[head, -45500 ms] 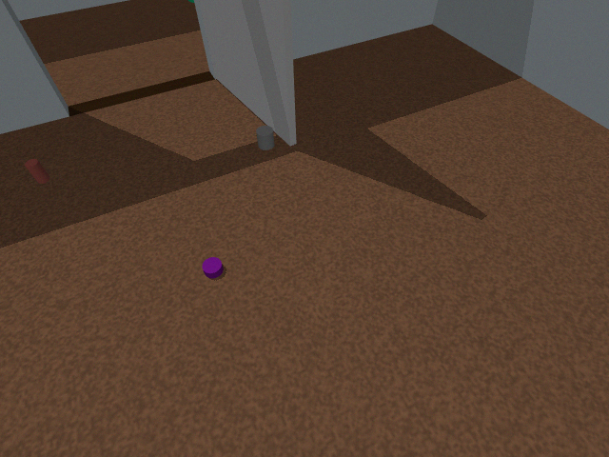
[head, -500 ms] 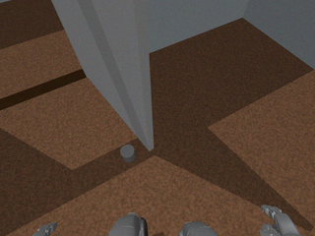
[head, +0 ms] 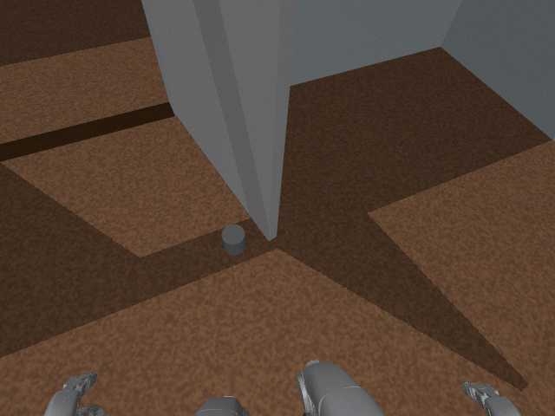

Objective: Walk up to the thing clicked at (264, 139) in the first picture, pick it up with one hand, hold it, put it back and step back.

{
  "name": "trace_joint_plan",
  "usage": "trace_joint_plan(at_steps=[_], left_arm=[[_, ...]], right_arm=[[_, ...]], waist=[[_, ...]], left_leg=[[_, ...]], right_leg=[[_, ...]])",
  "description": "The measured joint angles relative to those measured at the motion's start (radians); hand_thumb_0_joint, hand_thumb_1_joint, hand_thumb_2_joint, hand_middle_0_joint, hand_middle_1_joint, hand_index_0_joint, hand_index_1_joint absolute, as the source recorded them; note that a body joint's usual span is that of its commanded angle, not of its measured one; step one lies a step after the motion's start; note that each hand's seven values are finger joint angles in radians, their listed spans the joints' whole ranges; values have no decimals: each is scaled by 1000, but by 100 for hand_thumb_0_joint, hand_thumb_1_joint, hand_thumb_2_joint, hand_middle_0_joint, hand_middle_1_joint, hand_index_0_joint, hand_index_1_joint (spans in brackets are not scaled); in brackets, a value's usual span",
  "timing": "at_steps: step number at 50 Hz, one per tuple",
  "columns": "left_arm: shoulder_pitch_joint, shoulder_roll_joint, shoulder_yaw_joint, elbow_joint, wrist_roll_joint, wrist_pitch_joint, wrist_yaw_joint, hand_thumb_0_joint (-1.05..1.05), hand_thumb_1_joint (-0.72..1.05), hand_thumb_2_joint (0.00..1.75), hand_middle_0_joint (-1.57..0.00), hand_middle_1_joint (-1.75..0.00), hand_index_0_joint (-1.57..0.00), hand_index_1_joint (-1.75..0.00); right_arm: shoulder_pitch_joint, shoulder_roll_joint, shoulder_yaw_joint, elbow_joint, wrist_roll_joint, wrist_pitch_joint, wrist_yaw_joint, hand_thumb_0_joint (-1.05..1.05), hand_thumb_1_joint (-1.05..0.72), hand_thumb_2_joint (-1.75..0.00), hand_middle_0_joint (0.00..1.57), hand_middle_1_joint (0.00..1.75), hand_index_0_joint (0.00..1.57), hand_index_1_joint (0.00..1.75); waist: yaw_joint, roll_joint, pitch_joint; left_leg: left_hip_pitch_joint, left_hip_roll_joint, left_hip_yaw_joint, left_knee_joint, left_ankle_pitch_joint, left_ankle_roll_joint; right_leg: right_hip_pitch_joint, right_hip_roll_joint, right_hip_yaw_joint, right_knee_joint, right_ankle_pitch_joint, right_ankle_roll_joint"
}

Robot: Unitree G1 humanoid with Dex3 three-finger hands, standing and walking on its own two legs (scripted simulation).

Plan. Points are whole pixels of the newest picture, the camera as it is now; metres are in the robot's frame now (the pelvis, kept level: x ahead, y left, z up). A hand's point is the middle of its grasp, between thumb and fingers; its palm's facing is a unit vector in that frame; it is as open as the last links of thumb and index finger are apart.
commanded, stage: step back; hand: left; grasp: from above
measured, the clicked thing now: (234, 240) +0.73 +0.12 -0.72
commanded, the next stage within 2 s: none
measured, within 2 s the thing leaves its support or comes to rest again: neither
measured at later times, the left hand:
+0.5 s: hand out of the picture -0.07 +0.24 -0.14, palm faces -0.04 -0.90 -0.44, open 7.4 cm
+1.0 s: hand out of the picture -0.28 +0.22 -0.14, palm faces -0.06 -0.91 -0.42, open 7.4 cm
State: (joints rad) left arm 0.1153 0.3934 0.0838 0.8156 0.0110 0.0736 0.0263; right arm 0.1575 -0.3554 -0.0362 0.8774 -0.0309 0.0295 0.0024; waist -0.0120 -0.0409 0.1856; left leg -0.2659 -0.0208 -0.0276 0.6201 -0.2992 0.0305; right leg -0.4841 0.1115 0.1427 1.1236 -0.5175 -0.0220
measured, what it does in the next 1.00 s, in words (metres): walks backwards: right foot, then left foot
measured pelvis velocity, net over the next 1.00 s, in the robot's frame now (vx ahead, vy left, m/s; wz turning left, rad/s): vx -0.36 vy -0.05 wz -0.07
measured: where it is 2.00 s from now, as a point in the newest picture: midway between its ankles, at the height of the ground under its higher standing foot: outside the picture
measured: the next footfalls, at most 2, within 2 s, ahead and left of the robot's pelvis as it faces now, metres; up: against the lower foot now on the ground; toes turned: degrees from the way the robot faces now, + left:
right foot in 0.26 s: -0.10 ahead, -0.16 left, +0.00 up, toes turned -2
left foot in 0.58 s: -0.17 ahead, +0.10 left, +0.00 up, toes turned -2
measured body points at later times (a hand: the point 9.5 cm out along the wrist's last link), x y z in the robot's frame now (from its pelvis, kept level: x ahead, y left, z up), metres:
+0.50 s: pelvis -0.17 -0.03 +0.00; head -0.12 -0.04 +0.44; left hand -0.07 +0.29 -0.11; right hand -0.09 -0.35 -0.13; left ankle -0.18 +0.10 -0.68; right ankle -0.14 -0.15 -0.73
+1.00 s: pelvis -0.36 -0.05 -0.01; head -0.32 -0.07 +0.44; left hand -0.28 +0.26 -0.12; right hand -0.24 -0.37 -0.13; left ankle -0.26 +0.09 -0.68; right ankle -0.37 -0.16 -0.73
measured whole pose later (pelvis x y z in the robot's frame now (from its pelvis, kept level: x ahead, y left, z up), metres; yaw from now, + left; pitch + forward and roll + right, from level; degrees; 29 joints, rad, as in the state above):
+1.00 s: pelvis -0.36 -0.05 -0.01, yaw -4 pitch -3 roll +1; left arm 0.22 0.36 0.07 0.90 0.04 0.04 0.00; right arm 0.11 -0.41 -0.05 0.85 -0.01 0.07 -0.02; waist 0.03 0.03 0.14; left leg -0.53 -0.05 -0.12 0.96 -0.45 0.00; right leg -0.26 0.01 0.03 0.69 -0.39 -0.03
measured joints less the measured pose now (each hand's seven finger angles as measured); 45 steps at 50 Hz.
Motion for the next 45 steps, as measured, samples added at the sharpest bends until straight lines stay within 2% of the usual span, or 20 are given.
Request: trace_joint_plan(at_steps=[3, 6, 10, 12, 14, 15, 17, 19, 22, 26, 28, 29, 30, 32, 33, 35, 37, 41, 43, 45], left_arm=[[28, 2, 8, 6, 1, -7, -5, 1, 90, 90, -20, -30, -20, -30], [55, 6, 12, 11, 5, -8, -10, 1, 90, 90, -20, -30, -20, -30], [76, 8, 8, 26, 6, -9, -18, 1, 90, 90, -20, -30, -20, -30], [85, 4, 5, 37, 7, -19, -23, 1, 90, 90, -20, -30, -20, -30], [91, -16, 4, 53, 17, -31, -26, 1, 90, 90, -20, -30, -20, -30], [97, -25, 1, 55, 21, -31, -31, 1, 90, 90, -20, -30, -20, -30], [112, -32, -8, 53, 25, -27, -34, 1, 90, 90, -20, -30, -20, -30], [116, -42, -12, 55, 27, -23, -29, 1, 90, 90, -21, -30, -20, -30], [101, -42, -12, 40, 32, -21, -20, 1, 90, 90, -21, -30, -20, -30], [52, -21, -13, -7, 32, -28, -5, 1, 90, 90, -21, -30, -20, -30], [21, -5, -15, -30, 23, -26, -2, 1, 90, 90, -21, -30, -20, -30], [0, 5, -15, -35, 18, -23, -3, 1, 90, 90, -21, -30, -20, -30], [-19, 14, -12, -37, 14, -18, -2, 1, 90, 90, -21, -30, -20, -30], [-33, 13, -9, -27, 7, -8, 5, 1, 90, 90, -21, -30, -20, -30], [-34, 12, -8, -19, 4, -2, 6, 1, 90, 90, -21, -30, -20, -30], [-28, 13, -7, -5, -3, 2, 4, 1, 90, 90, -20, -30, -20, -30], [-13, 9, -7, 3, -4, -1, -2, 1, 90, 90, -20, -30, -20, -30], [22, 2, -11, 20, 4, -7, -15, 1, 90, 90, -20, -30, -20, -30], [36, 0, -13, 33, 7, -13, -20, 1, 90, 90, -20, -30, -20, -30], [54, -3, -12, 52, 12, -26, -23, 1, 90, 90, -21, -30, -20, -30]], right_arm=[[-11, 6, 0, -12, 1, 0, -7, 1, -90, -90, 20, 30, 21, 30], [-32, 6, -3, -36, 5, -6, -14, 1, -90, -90, 20, 30, 21, 30], [-61, -8, -6, -69, 3, -6, -13, 1, -90, -90, 21, 30, 21, 30], [-72, -23, -8, -76, 5, 4, -11, 1, -90, -90, 21, 30, 21, 30], [-84, -46, -14, -71, 13, 18, -10, 1, -90, -90, 20, 30, 21, 30], [-83, -50, -20, -64, 18, 26, -15, 1, -90, -90, 20, 30, 21, 30], [-65, -48, -26, -46, 23, 38, -22, 1, -90, -90, 20, 30, 20, 30], [-38, -54, -26, -35, 30, 37, -23, 1, -90, -90, 20, 30, 20, 30], [5, -59, -22, -26, 31, 29, -23, 1, -90, -90, 20, 30, 20, 30], [39, -50, -20, -11, 20, 30, -21, 1, -90, -90, 20, 30, 20, 30], [49, -44, -20, -7, 16, 22, -17, 1, -90, -90, 20, 30, 20, 30], [47, -34, -23, 1, 12, 15, -18, 1, -90, -90, 20, 30, 20, 30], [40, -21, -23, 8, 6, 14, -17, 1, -90, -90, 20, 30, 20, 30], [32, -12, -12, 10, 3, 14, -5, 1, -90, -90, 20, 30, 20, 30], [28, -8, -7, 10, 3, 12, -4, 1, -90, -90, 20, 30, 20, 30], [18, -1, 2, 8, 0, 11, -6, 1, -90, -90, 20, 30, 21, 30], [3, -2, 3, -1, -2, 11, -10, 1, -90, -90, 20, 30, 21, 30], [-35, -15, -3, -38, -5, 9, -13, 1, -90, -90, 21, 30, 21, 30], [-53, -26, -3, -55, -3, 10, -12, 1, -90, -90, 21, 30, 21, 30], [-70, -42, -3, -62, 3, 18, -9, 1, -90, -90, 21, 30, 21, 30]], waist=[[10, 5, -8], [18, 9, -3], [24, 20, 6], [28, 33, 1], [22, 79, 2], [17, 93, 0], [32, 75, -15], [35, 69, -28], [29, 64, -37], [14, 53, -26], [4, 41, -17], [1, 20, -4], [11, -8, 15], [6, -7, 21], [0, -1, 18], [-3, 0, 5], [1, 9, -7], [11, 27, -13], [20, 36, -16], [30, 50, -26]], left_leg=[[-19, 22, 8, -35, 46, 1], [-49, 41, 21, -45, 80, 0], [-105, 64, 40, -27, 115, -16], [-143, 75, 45, 1, 126, -29], [-186, 93, 16, 50, 114, -33], [-208, 71, -24, 95, 23, -31], [-250, -8, -68, 268, -128, -34], [-267, -69, -96, 421, -156, -32], [-230, -95, -89, 501, -178, -39], [-95, -51, -45, 310, -215, -38], [-3, -21, -13, 96, -125, -27], [16, -30, -3, 39, -58, -18], [15, -44, 12, 39, -43, -13], [-10, -31, 10, 58, -35, -7], [-18, -19, 4, 52, -22, -7], [-29, 0, 5, 19, 15, -9], [-46, 19, 9, -5, 48, -8], [-94, 52, 26, -22, 102, -13], [-128, 67, 36, -13, 123, -26], [-173, 86, 41, 21, 131, -44]], right_leg=[[16, 15, 3, 106, 6, 21], [78, -11, -6, 45, 4, 45], [185, -69, -48, -199, 14, 45], [259, -94, -80, -397, 88, 29], [286, -76, -107, -484, 108, 28], [272, -73, -116, -467, 113, 25], [243, -96, -102, -447, 129, 15], [232, -116, -98, -465, 159, 14], [205, -136, -109, -478, 194, 16], [154, -153, -143, -460, 223, 25], [116, -166, -161, -421, 224, 32], [97, -183, -160, -391, 221, 37], [80, -187, -131, -357, 215, 27], [41, -122, -74, -220, 46, 15], [23, -82, -50, -131, 2, 10], [1, -29, -18, 21, -13, 4], [14, -14, -22, 77, -7, 12], [123, -49, -60, -81, -15, 35], [194, -77, -86, -248, 12, 30], [272, -90, -109, -451, 89, 13]])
